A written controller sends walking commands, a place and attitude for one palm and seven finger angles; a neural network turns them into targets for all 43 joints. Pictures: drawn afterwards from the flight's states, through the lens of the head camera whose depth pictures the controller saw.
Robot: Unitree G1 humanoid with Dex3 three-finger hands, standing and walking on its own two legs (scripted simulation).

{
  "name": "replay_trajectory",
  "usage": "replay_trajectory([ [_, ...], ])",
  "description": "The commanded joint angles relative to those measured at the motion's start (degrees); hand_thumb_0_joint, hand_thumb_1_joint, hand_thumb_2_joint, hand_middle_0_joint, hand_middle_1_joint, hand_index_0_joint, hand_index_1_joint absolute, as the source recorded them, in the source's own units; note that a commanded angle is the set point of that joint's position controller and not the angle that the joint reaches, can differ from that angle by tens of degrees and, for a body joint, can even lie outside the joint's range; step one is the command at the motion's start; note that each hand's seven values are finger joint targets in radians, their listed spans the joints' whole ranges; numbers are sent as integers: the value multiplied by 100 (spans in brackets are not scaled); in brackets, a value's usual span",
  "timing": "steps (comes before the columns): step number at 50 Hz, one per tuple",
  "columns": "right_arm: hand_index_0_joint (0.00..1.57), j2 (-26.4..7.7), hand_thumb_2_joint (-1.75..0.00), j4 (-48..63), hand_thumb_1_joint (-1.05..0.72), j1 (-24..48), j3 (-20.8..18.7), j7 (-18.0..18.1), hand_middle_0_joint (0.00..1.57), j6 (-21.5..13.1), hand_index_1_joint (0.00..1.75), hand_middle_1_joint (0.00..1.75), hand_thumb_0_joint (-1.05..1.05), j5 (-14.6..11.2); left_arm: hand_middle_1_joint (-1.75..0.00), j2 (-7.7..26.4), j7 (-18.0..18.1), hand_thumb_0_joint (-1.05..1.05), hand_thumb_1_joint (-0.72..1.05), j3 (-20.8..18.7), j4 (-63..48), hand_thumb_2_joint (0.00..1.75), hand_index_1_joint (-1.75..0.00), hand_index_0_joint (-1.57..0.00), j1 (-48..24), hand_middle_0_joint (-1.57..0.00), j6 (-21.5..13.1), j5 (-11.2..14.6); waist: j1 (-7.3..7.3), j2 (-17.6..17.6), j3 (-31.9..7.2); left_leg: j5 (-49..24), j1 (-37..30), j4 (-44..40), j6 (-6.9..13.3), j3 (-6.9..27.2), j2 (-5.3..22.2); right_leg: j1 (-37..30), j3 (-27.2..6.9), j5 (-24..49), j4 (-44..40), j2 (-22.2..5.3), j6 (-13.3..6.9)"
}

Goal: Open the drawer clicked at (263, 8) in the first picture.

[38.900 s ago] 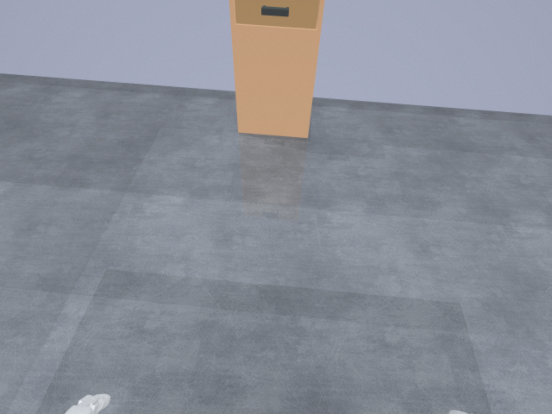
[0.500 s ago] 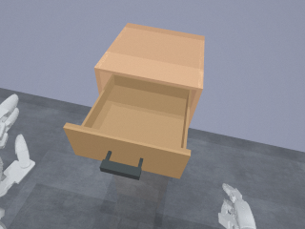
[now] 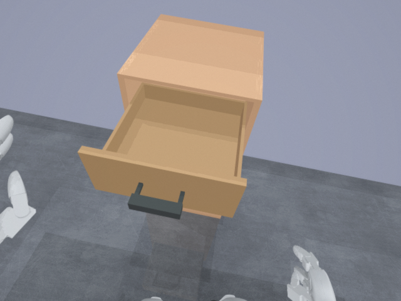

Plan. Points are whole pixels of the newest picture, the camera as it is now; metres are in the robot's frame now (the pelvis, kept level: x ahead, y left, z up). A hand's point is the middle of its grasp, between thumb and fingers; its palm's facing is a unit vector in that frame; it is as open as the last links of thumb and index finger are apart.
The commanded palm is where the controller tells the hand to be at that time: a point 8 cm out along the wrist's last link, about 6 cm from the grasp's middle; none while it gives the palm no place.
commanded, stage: step back with the hand held close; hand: left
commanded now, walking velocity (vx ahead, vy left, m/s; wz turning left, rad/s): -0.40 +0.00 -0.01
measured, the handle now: (158, 198) +0.34 +0.11 -0.05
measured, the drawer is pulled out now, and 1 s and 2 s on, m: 0.28 0.28 0.28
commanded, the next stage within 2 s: stop stepping back and stand still in 0.60 s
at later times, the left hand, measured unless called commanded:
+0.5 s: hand (43, 253) +0.15 +0.19 +0.18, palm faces +0.28 -0.87 -0.41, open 7.4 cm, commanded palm +0.07 +0.25 +0.20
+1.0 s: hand out of the picture +0.03 +0.18 +0.19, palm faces +0.34 -0.84 -0.43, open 7.4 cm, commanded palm -0.03 +0.23 +0.20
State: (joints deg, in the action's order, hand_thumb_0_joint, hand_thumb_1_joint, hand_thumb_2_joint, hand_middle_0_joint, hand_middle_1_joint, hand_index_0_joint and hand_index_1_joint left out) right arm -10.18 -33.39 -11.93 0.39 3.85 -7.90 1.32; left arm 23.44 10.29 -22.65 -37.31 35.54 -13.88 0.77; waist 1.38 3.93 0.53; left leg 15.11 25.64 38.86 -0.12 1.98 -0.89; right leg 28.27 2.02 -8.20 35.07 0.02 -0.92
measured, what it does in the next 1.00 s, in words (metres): walks backwards: right foot, then left foot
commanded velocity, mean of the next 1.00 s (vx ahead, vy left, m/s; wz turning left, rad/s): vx -0.20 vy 0.02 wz -0.01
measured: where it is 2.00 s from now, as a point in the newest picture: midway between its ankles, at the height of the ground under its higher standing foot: outside the picture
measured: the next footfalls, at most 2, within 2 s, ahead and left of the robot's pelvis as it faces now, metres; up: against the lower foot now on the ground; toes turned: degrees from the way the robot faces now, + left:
right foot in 0.44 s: -0.08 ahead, -0.15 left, +0.00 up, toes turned -2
left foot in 0.70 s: -0.13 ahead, +0.06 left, +0.00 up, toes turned +1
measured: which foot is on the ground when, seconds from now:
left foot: down 0.00-0.48, up 0.50-0.68, down 0.70-1.00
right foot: down 0.00-0.20, up 0.22-0.42, down 0.44-1.00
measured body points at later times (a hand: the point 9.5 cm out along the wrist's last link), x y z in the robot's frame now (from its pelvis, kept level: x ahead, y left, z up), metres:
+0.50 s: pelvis -0.06 -0.03 +0.01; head -0.02 +0.01 +0.46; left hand +0.13 +0.24 +0.21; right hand +0.13 -0.23 -0.06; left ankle +0.03 +0.13 -0.72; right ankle -0.07 -0.14 -0.72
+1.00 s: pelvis -0.16 -0.05 +0.02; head -0.16 -0.02 +0.47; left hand +0.00 +0.22 +0.21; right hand -0.01 -0.28 -0.06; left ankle -0.16 +0.07 -0.70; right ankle -0.12 -0.15 -0.72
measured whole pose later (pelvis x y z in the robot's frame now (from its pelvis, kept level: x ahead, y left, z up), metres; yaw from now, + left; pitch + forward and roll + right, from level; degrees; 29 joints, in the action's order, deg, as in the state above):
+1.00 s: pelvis -0.16 -0.05 +0.02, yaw -1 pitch +0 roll +0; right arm -9.8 -37.4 -13.1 1.5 3.0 -6.7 0.2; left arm 23.3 8.7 -21.0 -37.2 36.8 -12.9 1.3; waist 0.1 4.0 -0.3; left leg 23.5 20.2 41.3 0.1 -0.7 0.9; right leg 18.2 4.2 -10.7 28.1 0.2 -2.5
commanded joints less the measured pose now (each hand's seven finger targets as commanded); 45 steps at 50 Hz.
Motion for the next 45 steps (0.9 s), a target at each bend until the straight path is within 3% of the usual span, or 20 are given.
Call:
replay_trajectory([
  [1, 20, -865, -90, 877, -90, 409, -322, 15, 20, -272, 30, 30, 0, -93, -30, 766, 10, 0, 90, -591, -1386, 90, -30, -20, -298, -20, -460, 42, -47, -407, -681, 1444, 1238, -841, 316, 580, 704, -1438, -1480, -1030, -557, -897, -261],
  [3, 20, -879, -90, 783, -90, 294, -343, -37, 20, -176, 30, 30, 0, -99, -30, 809, 40, 0, 90, -579, -1200, 90, -30, -20, -324, -20, -410, 87, -19, 354, -698, 1701, 444, 200, 131, 258, 264, -571, -2293, -2217, -1854, -1537, -552],
  [5, 20, -884, -90, 702, -90, 312, -336, -74, 20, -44, 30, 30, 0, -51, -30, 913, 60, 0, 90, -636, -1147, 90, -30, -20, -388, -20, -345, 105, -20, 482, -920, 1237, -437, 1019, 36, -4, 73, -131, -2310, -1977, -2199, -1963, -810],
  [8, 20, -852, -90, 749, -90, 396, -254, -26, 20, 69, 30, 30, 0, -13, -30, 715, -12, 0, 90, -512, -1026, 90, -30, -20, -100, -20, -341, 83, 9, 75, -595, 1257, -544, -944, 251, 315, 454, -299, -1135, -1510, -1494, -1211, -289],
  [10, 20, -1004, -90, 910, -90, 657, -328, 48, 20, -26, 30, 30, 0, -2, -30, 723, 29, 0, 90, -601, -1143, 90, -30, -20, -63, -20, -448, -80, -14, -1954, -391, 1106, 784, -2330, 724, 1590, 1732, -1039, -294, -1262, 598, -203, 101],
  [12, 20, -857, -90, 862, -90, 493, -381, 46, 20, -195, 30, 30, 0, -19, -30, 617, 7, 0, 90, -532, -1396, 90, -30, -20, -23, -20, -483, 53, 33, -1720, -738, -99, 841, -2285, 751, 1281, 2062, -1235, -319, -1994, 1925, 103, 111],
  [15, 20, -839, -90, 609, -90, 319, -433, -41, 20, -369, 30, 30, 0, -25, -30, 520, -116, 0, 90, -401, -1517, 90, -30, -20, 79, -20, -434, 148, -73, -1649, -924, -3143, -971, -1393, 707, 833, 1950, -629, -90, -1735, 885, -55, 223],
  [17, 20, -891, -90, 475, -90, 382, -346, -111, 20, -467, 30, 30, 0, -18, -30, 477, -216, 0, 90, -215, -1549, 90, -30, -20, -213, -20, -444, 157, -94, -1601, -882, -3669, -1385, -1327, 641, 917, 1945, -798, -55, -1316, 145, -20, 238],
  [22, 20, -983, -90, 468, -90, 585, -296, -151, 20, -514, 30, 30, 0, -74, -30, 739, -345, 0, 90, -458, -1289, 90, -30, -20, -424, -20, -536, 201, -176, -1387, -834, -1929, -877, -1132, 376, 604, 1641, -1608, 47, -294, -1000, -162, 162],
  [23, 20, -922, -90, 512, -90, 503, -314, -169, 20, -469, 30, 30, 0, -143, -30, 717, -344, 0, 90, -504, -1254, 90, -30, -20, -302, -20, -522, 231, -153, -826, -1125, -1649, -914, -607, 214, 286, 1280, -1709, -220, 706, -1184, -444, 22],
  [25, 20, -759, -90, 696, -90, 566, -412, -180, 20, -382, 30, 30, 0, -344, -30, 1018, -325, 0, 90, -755, -1057, 90, -30, -20, 65, -20, -405, 302, -123, 937, -1428, 830, -526, 1423, -208, -313, 109, -1126, -1896, 1558, -1743, -2086, -767],
  [26, 20, -720, -90, 673, -90, 727, -368, -149, 20, -246, 30, 30, 0, -284, -30, 1031, -267, 0, 90, -739, -1011, 90, -30, -20, 77, -20, -331, 327, -201, 744, -1098, 1454, 108, 2521, -165, 106, 23, -1019, -2079, 1504, -1880, -2418, -1120],
  [31, 20, -525, -90, 678, -90, 746, -59, 132, 20, 29, 30, 30, 0, -119, -30, 691, -161, 0, 90, -635, -943, 90, -30, -20, 263, -20, -297, 99, 29, 435, -915, 929, -32, -739, -152, -207, 200, -2060, -606, 3253, -766, -1276, -501],
  [32, 20, -629, -90, 616, -90, 609, -138, 159, 20, 66, 30, 30, 0, -111, -30, 758, -147, 0, 90, -615, -1051, 90, -30, -20, 255, -20, -304, 108, 102, 105, -998, -158, -541, -1693, -86, -318, 242, -2011, -488, 2890, -484, -1087, -255],
  [35, 20, -926, -90, 790, -90, 603, -482, 17, 20, -96, 30, 30, 0, -169, -30, 777, -220, 0, 90, -475, -1460, 90, -30, -20, 349, -20, -463, 131, -72, -1479, -1147, -3596, -1288, -1834, 544, 934, 2052, -1028, -147, -1166, 736, -245, 199],
  [37, 20, -715, -90, 800, -90, 619, -378, -25, 20, -240, 30, 30, 0, -17, -30, 819, -192, 0, 90, -626, -1796, 90, -30, -20, 607, -20, -421, 162, -88, -2204, -1275, -4066, -1347, -1560, 670, 879, 1971, -762, -97, -1892, 1020, -180, 182],
  [39, 20, -745, -90, 685, -90, 481, -338, -88, 20, -261, 30, 30, 0, -87, -30, 869, -114, 0, 90, -658, -2020, 90, -30, -20, 565, -20, -362, 126, -41, -1890, -1082, -3648, -1320, -1248, 550, 591, 1732, -1123, -35, -1393, 307, -203, 169],
  [42, 20, -824, -90, 680, -90, 491, -247, -70, 20, -327, 30, 30, 0, -218, -30, 860, -82, 0, 90, -633, -1668, 90, -30, -20, 486, -20, -286, 148, -54, -1144, -656, -686, -395, -1176, 269, 251, 1186, -2108, -50, -211, -1044, -355, 177],
  [43, 20, -802, -90, 659, -90, 465, -227, -46, 20, -334, 30, 30, 0, -217, -30, 964, -54, 0, 90, -726, -1449, 90, -30, -20, 296, -20, -296, 153, 3, -574, -495, 503, -267, -968, 143, 44, 820, -1870, -554, -279, -1369, -656, 24],
  [45, 20, -852, -90, 591, -90, 304, -324, 6, 20, -253, 30, 30, 0, -213, -30, 1025, -43, 0, 90, -767, -1033, 90, -30, -20, 91, -20, -204, 180, 2, 200, -366, 1282, -728, 278, -23, -294, 206, -473, -2060, -3117, -2557, -1412, -364],
])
